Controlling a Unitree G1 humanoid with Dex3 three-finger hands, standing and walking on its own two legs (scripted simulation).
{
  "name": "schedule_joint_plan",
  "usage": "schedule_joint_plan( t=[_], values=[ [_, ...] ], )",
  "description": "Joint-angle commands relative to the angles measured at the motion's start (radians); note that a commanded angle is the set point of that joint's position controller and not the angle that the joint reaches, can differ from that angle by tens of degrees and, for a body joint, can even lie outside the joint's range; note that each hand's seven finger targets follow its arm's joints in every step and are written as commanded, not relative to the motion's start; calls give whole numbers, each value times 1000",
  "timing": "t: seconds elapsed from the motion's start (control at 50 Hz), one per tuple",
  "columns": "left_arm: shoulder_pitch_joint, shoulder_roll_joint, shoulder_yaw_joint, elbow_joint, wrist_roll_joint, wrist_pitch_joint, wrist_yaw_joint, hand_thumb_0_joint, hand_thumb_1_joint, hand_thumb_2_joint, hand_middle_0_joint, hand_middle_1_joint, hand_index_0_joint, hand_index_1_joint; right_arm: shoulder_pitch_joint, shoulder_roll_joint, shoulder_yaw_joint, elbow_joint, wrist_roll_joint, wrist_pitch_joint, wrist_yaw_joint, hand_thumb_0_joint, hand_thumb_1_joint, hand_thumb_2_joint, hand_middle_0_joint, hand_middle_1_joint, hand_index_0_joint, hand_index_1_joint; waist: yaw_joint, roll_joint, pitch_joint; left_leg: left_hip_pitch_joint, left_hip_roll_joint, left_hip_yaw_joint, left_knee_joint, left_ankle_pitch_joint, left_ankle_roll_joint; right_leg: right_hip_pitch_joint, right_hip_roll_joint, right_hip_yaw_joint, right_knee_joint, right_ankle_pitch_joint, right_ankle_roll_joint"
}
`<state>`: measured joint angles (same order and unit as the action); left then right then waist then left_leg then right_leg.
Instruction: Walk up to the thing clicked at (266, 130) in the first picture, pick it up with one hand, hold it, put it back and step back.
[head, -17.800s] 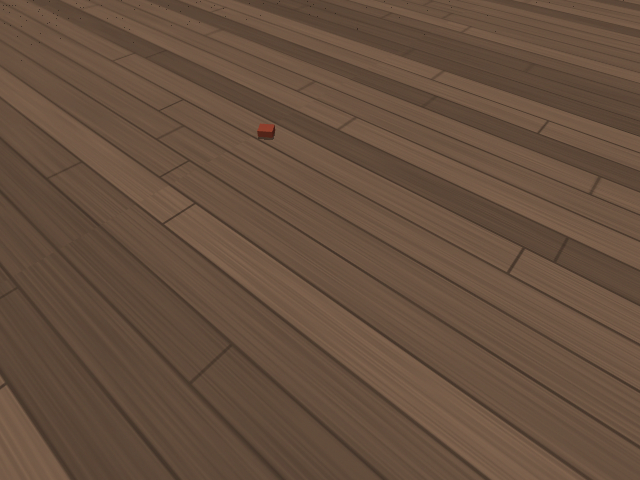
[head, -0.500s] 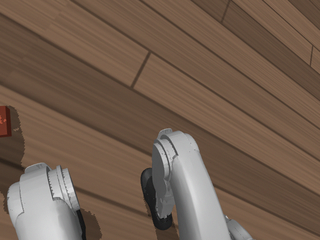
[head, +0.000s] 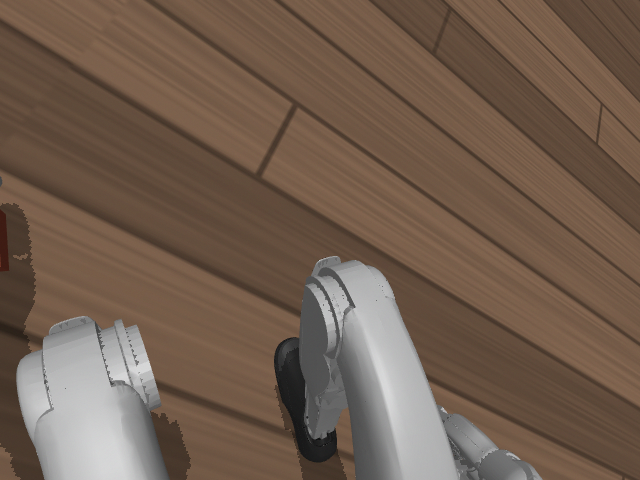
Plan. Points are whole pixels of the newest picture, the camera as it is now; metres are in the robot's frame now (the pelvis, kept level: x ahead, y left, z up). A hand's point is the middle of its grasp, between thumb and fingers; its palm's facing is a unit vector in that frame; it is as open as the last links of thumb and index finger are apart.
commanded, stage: rest palm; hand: left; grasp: from above
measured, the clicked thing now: out of the picture +0.43 +0.32 -0.28
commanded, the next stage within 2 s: close in 0.96 s
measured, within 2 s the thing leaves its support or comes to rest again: neither
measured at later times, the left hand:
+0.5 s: hand out of the picture +0.41 +0.31 -0.25, palm faces -0.48 -0.07 -0.87, open 14.4 cm
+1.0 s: hand out of the picture +0.42 +0.31 -0.25, palm faces -0.45 -0.05 -0.89, open 14.3 cm
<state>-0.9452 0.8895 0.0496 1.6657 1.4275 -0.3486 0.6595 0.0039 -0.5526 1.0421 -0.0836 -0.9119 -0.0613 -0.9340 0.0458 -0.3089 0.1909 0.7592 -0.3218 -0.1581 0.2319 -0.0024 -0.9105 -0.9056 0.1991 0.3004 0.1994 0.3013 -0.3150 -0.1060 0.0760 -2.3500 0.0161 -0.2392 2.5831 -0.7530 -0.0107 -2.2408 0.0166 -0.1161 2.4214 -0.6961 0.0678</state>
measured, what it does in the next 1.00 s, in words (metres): stands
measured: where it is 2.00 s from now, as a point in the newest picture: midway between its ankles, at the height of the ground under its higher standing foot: (234, 457)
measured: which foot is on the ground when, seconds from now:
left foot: down 0.00-1.00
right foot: down 0.00-1.00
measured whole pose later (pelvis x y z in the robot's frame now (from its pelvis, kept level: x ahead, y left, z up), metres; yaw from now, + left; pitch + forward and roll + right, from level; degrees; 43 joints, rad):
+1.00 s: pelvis +0.00 +0.00 +0.00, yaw -2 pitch +28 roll -14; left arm -0.95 0.90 0.03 1.68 1.36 -0.27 0.69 0.00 -0.54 1.02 -0.08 -0.94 -0.06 -0.95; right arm 0.03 -0.33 0.24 0.74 -0.30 -0.24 0.27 0.00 -0.91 -0.91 0.20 0.30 0.20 0.30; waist -0.33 -0.12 0.12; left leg -2.36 0.02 -0.26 2.59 -0.74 0.00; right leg -2.23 0.03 -0.13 2.40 -0.68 0.07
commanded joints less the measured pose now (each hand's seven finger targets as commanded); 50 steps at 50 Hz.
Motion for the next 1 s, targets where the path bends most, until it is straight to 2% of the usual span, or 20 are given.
schedule_joint_plan(
  t=[0.0, 0.08, 0.12, 0.14, 0.18, 0.2, 0.24, 0.26, 0.32, 0.34, 0.4, 0.54, 0.56, 0.58, 0.66, 0.74, 0.78, 0.84, 0.92, 0.98],
  values=[
    [-250, 156, -14, -62, -27, 28, 53, 0, -561, 1031, -64, -927, -43, -947, 155, -313, -82, 11, 9, -19, 9, 0, -903, -903, 199, 300, 199, 300, -53, 452, -572, 497, -4, 118, -277, 237, 27, 247, 52, -122, -188, 252, -88],
    [-263, 188, 5, -69, -35, 46, 62, 0, -559, 1022, -64, -936, -45, -955, 135, -332, -80, -11, 17, -44, 19, 0, -907, -904, 199, 300, 199, 300, -50, 459, -591, 510, -1, 103, -290, 220, 25, 254, 46, -125, -187, 241, -85],
    [-266, 157, -14, -67, -49, 54, 60, 0, -555, 1013, -64, -943, -48, -958, 146, -323, -79, 7, 20, -52, 26, 0, -909, -905, 199, 300, 199, 300, -55, 470, -585, 504, 0, 103, -292, 216, 24, 254, 48, -124, -185, 239, -84],
    [-269, 193, 13, -81, -48, 58, 62, 0, -550, 1014, -61, -947, -47, -960, 128, -335, -75, -28, 20, -57, 27, 0, -906, -904, 199, 300, 199, 300, -54, 468, -608, 511, 1, 99, -292, 224, 25, 271, 51, -125, -186, 246, -85],
    [-258, 159, -14, -55, -55, 69, 51, 0, -550, 1010, -59, -945, -45, -958, 137, -328, -77, 2, 25, -63, 30, 0, -907, -904, 199, 300, 199, 300, -49, 464, -575, 494, 1, 100, -289, 213, 26, 245, 47, -125, -181, 239, -87],
    [-271, 208, 18, -82, -60, 64, 55, 0, -549, 1011, -62, -950, -48, -963, 117, -338, -74, -28, 27, -65, 29, 0, -908, -905, 199, 300, 200, 300, -50, 471, -598, 497, 3, 97, -295, 213, 24, 268, 53, -127, -190, 239, -87],
    [-263, 195, 13, -58, -51, 68, 46, 0, -551, 1009, -58, -951, -44, -963, 142, -337, -67, -31, 27, -65, 31, 0, -907, -905, 199, 300, 199, 300, -63, 472, -593, 505, 2, 100, -290, 237, 23, 279, 47, -126, -180, 264, -84],
    [-252, 221, 31, -63, -61, 67, 45, 0, -545, 1005, -62, -955, -49, -966, 125, -340, -72, -25, 27, -68, 30, 0, -908, -906, 199, 300, 199, 300, -50, 458, -587, 482, 3, 100, -284, 220, 24, 283, 51, -127, -185, 249, -86],
    [-239, 231, 36, -55, -63, 59, 33, 0, -563, 1016, -60, -958, -44, -973, 148, -342, -63, -37, 30, -67, 27, 0, -911, -907, 199, 300, 199, 300, -66, 462, -592, 488, 3, 109, -272, 239, 26, 312, 51, -123, -189, 272, -83],
    [-252, 200, 9, -68, -72, 54, 27, 0, -561, 1016, -58, -948, -40, -964, 140, -335, -58, -36, 28, -68, 29, 0, -909, -906, 199, 300, 199, 300, -62, 462, -594, 477, 2, 107, -275, 240, 25, 314, 50, -125, -192, 269, -83],
    [-223, 254, 46, -52, -75, 45, 22, 0, -579, 1033, -60, -938, -36, -962, 164, -346, -56, -35, 31, -64, 25, 0, -910, -907, 199, 300, 199, 300, -66, 460, -612, 507, 8, 103, -261, 281, 24, 346, 56, -127, -188, 309, -81],
    [-228, 237, 13, -77, -71, 9, 23, 0, -575, 1035, -60, -931, -34, -957, 139, -344, -48, -44, 17, -51, 21, 0, -907, -907, 199, 300, 199, 300, -61, 480, -599, 517, 12, 93, -271, 283, 16, 341, 60, -139, -187, 296, -85],
    [-215, 255, 29, -59, -63, 8, 31, 0, -566, 1028, -58, -936, -35, -958, 147, -346, -45, -48, 16, -48, 21, 0, -906, -906, 199, 300, 199, 300, -64, 471, -593, 513, 11, 91, -275, 279, 17, 346, 60, -139, -186, 295, -88],
    [-238, 214, -10, -89, -67, 4, 31, 0, -572, 1035, -59, -932, -34, -956, 146, -339, -45, -28, 16, -47, 21, 0, -907, -906, 199, 300, 199, 300, -64, 478, -576, 497, 9, 98, -274, 259, 18, 329, 59, -136, -194, 279, -88],
    [-229, 209, -24, -89, -67, 9, 49, 0, -554, 1017, -61, -946, -42, -964, 144, -344, -42, -15, 12, -56, 24, 0, -906, -905, 199, 300, 199, 300, -61, 459, -570, 501, 10, 98, -269, 241, 22, 313, 61, -136, -198, 264, -89],
    [-240, 211, -18, -121, -68, 29, 81, 0, -566, 1034, -63, -922, -36, -948, 144, -344, -49, 3, 11, -61, 26, 0, -905, -905, 199, 300, 199, 300, -50, 464, -593, 498, 10, 99, -277, 246, 18, 324, 66, -133, -211, 266, -88],
    [-232, 189, -28, -89, -70, 45, 82, 0, -556, 1018, -59, -937, -38, -957, 146, -343, -44, -1, 11, -69, 34, 0, -906, -905, 199, 300, 199, 300, -62, 467, -584, 511, 12, 94, -276, 256, 17, 315, 63, -134, -194, 278, -89],
    [-245, 218, -15, -82, -74, 66, 86, 0, -564, 1026, -62, -927, -36, -952, 143, -350, -44, 3, 24, -70, 32, 0, -906, -906, 199, 300, 199, 300, -57, 470, -590, 502, 12, 90, -284, 255, 16, 314, 64, -134, -201, 283, -91],
    [-244, 206, -15, -74, -92, 83, 64, 0, -551, 1015, -58, -940, -38, -959, 131, -352, -48, -17, 32, -79, 36, 0, -906, -905, 199, 300, 199, 300, -63, 457, -573, 477, 13, 93, -280, 222, 19, 303, 60, -131, -202, 258, -88],
    [-257, 245, 21, -60, -95, 79, 43, 0, -540, 1001, -58, -949, -42, -963, 130, -358, -44, -43, 39, -82, 33, 0, -906, -905, 199, 300, 199, 300, -61, 485, -575, 498, 13, 76, -296, 232, 13, 293, 51, -140, -185, 263, -89]
  ],
)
